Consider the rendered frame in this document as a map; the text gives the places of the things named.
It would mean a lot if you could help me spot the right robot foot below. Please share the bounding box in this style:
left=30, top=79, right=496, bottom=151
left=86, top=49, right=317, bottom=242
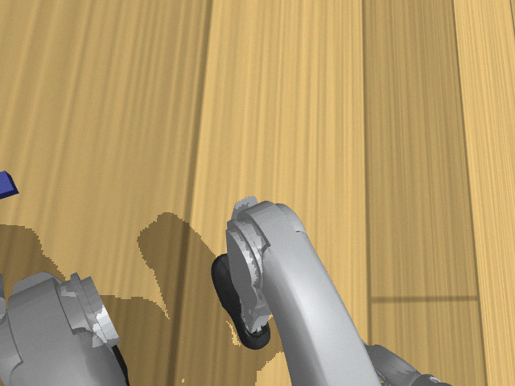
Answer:
left=211, top=253, right=270, bottom=350

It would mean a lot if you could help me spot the small box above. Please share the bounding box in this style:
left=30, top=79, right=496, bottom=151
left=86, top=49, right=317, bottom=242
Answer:
left=0, top=171, right=19, bottom=199

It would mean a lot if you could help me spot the right robot hand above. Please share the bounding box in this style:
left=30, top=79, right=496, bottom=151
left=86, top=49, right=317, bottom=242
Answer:
left=362, top=339, right=422, bottom=386

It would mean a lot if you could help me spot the left robot foot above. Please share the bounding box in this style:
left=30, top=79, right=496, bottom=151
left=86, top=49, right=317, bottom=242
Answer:
left=112, top=345, right=130, bottom=386

